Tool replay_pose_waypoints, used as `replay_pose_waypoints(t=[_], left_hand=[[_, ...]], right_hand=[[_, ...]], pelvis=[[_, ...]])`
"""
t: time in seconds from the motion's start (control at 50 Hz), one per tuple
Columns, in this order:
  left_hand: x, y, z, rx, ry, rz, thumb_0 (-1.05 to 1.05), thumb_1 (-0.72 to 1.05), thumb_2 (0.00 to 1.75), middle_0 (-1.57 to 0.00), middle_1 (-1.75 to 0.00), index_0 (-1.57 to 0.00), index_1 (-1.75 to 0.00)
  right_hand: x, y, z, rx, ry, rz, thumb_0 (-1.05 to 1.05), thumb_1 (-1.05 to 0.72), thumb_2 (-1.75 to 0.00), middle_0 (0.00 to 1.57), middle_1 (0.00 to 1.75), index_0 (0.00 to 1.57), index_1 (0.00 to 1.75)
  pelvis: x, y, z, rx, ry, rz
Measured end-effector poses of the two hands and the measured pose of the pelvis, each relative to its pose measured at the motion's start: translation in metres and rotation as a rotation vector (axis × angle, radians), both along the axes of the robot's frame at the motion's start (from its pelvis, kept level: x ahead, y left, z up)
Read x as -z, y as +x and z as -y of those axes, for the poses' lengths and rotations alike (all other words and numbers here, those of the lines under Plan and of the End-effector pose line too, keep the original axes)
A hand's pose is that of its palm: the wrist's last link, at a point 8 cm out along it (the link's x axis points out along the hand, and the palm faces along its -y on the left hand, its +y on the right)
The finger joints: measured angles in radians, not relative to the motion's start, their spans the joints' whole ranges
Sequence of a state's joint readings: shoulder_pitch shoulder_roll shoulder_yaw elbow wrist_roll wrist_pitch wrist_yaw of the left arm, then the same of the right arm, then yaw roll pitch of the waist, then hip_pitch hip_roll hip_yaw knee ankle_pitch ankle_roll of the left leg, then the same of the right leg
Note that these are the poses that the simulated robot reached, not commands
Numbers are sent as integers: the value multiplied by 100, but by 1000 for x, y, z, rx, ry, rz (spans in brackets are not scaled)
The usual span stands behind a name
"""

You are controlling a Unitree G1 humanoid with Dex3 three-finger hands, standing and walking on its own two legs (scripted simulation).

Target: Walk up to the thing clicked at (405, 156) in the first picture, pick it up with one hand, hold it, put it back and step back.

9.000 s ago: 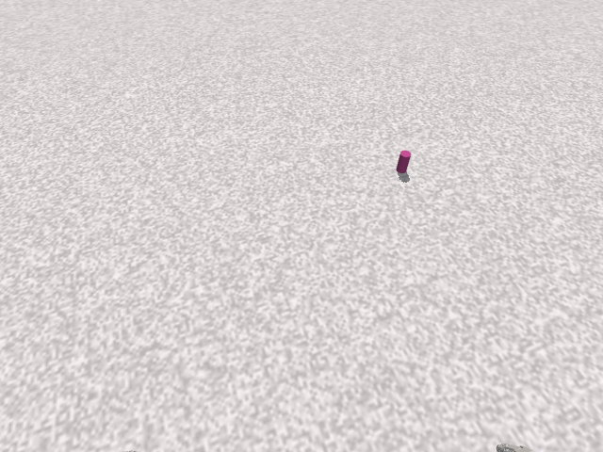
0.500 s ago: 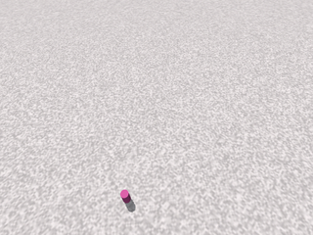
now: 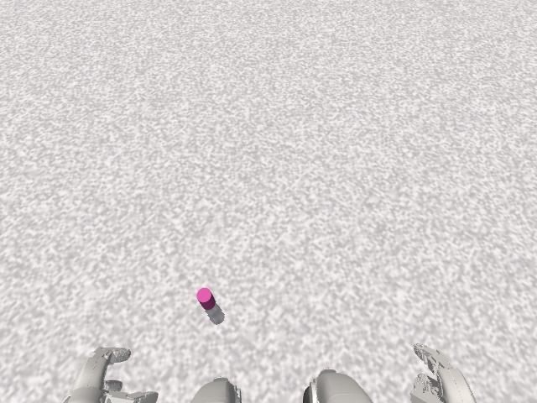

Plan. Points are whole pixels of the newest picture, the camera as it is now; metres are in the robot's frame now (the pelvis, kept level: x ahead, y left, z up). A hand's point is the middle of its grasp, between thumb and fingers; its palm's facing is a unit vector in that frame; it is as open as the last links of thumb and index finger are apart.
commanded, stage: rise first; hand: left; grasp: from above
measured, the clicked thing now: (206, 299) +0.44 +0.22 -0.69
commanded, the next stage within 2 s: none
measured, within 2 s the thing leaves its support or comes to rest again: neither
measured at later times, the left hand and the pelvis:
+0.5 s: hand (139, 378) +0.17 +0.27 -0.28, palm faces -0.37 -0.71 -0.60, open 13.8 cm; pelvis -0.03 +0.01 -0.13, yaw +0 degrees
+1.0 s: hand (164, 325) +0.31 +0.28 -0.45, palm faces -0.48 -0.25 -0.84, open 13.8 cm; pelvis -0.09 +0.00 -0.30, yaw -1 degrees
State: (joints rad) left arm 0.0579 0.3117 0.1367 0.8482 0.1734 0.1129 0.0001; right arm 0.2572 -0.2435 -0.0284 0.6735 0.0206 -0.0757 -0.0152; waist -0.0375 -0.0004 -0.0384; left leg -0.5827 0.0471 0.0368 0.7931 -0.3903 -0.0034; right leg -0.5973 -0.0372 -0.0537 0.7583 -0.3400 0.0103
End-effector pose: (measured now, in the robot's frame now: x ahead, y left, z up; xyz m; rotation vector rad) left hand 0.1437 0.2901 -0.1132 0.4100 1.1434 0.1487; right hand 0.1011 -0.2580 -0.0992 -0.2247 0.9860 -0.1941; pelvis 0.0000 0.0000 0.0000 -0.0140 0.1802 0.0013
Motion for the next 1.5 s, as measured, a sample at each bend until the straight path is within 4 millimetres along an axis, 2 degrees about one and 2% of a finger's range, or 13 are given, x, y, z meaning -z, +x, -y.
replay_pose_waypoints(t=[0.12, 0.3, 0.4, 0.52, 0.62, 0.74, 0.8, 0.88, 1.02, 1.14, 1.3, 1.5], left_hand=[[19, -9, -3, 41, 23, 26, 0, -42, 95, -13, -103, -12, -104], [42, -16, -7, 122, 72, 12, -1, -51, 97, -11, -106, -10, -107], [74, 2, -13, 230, 147, 16, -1, -52, 97, -11, -106, -10, -107], [124, 44, -11, 405, 256, 89, -1, -49, 96, -11, -107, -11, -107], [166, 79, -6, 524, 350, 146, -1, -48, 96, -10, -108, -10, -108], [211, 114, -3, 648, 459, 178, -1, -48, 96, -9, -109, -10, -109], [230, 131, -3, 699, 501, 194, -1, -48, 97, -9, -110, -10, -108], [251, 151, -4, 759, 542, 214, 0, -48, 97, -9, -110, -10, -108], [282, 175, -2, 865, 585, 235, 0, -48, 97, -9, -107, -11, -106], [304, 193, -1, 938, 626, 265, 0, -47, 98, -11, -102, -11, -102], [332, 211, 2, 1016, 667, 284, 0, -47, 98, -12, -98, -12, -99], [352, 231, 6, 1068, 711, 290, 0, -47, 97, -12, -98, -12, -98]], right_hand=[[13, 21, -4, -33, -29, 71, 1, -88, -90, 21, 30, 20, 30], [30, 49, -19, -89, -35, 169, 1, -87, -89, 21, 30, 20, 30], [58, 56, -22, -138, -37, 201, 0, -87, -90, 21, 30, 20, 30], [119, 53, -13, -152, -40, 177, 0, -86, -89, 21, 30, 21, 30], [177, 35, -1, -132, -37, 104, 0, -85, -89, 21, 30, 20, 30], [244, -3, 11, -109, -31, -24, 0, -86, -89, 21, 30, 20, 30], [271, -25, 14, -95, -30, -89, 0, -87, -90, 21, 30, 20, 30], [297, -56, 17, -71, -34, -167, 0, -88, -90, 21, 30, 20, 30], [322, -102, 20, -30, -52, -271, 0, -90, -90, 21, 30, 20, 30], [331, -127, 20, -11, -75, -341, 0, -90, -91, 21, 30, 20, 30], [344, -144, 16, -10, -90, -408, 0, -90, -91, 21, 30, 20, 30], [362, -152, 10, -23, -73, -457, 0, -91, -91, 21, 30, 20, 30]], pelvis=[[23, -4, -5, -4, -9, -48], [50, -9, -9, -12, -23, -113], [81, -17, -9, -12, -21, -187], [134, -29, -7, -11, -16, -284], [180, -42, -4, -11, -13, -350], [229, -59, 0, -12, -14, -402], [251, -67, 2, -10, -18, -415], [275, -76, 3, -7, -26, -422], [306, -87, 0, 1, -45, -423], [326, -91, -4, 6, -63, -421], [346, -92, -11, 9, -81, -425], [364, -91, -12, 11, -87, -435]])
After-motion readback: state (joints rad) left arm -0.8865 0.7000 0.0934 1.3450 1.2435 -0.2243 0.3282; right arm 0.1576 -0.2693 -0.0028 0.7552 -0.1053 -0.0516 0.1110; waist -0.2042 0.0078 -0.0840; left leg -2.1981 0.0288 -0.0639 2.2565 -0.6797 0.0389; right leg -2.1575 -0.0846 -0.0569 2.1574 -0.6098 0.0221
